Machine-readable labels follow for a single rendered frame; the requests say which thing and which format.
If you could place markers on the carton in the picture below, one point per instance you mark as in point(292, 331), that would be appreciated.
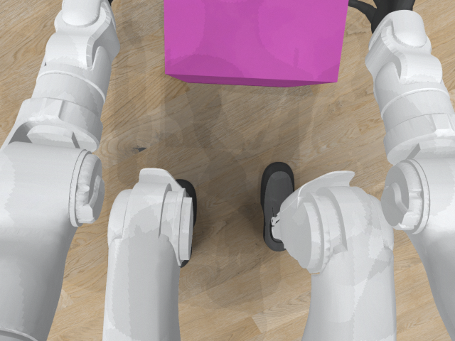
point(269, 43)

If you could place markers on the robot left upper arm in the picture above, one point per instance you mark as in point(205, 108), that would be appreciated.
point(46, 193)

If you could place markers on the robot right upper arm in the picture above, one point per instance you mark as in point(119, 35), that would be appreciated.
point(419, 198)

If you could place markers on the robot left forearm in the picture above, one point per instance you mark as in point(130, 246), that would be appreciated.
point(72, 83)

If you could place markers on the robot right hand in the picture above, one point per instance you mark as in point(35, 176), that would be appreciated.
point(384, 7)

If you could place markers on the left robot shin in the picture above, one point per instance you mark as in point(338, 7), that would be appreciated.
point(119, 207)

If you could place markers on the robot shin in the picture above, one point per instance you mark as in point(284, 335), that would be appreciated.
point(119, 207)
point(282, 229)

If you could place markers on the right robot shin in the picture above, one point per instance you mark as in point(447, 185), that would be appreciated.
point(282, 229)

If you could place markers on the robot right forearm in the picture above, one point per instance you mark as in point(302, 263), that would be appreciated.
point(414, 103)

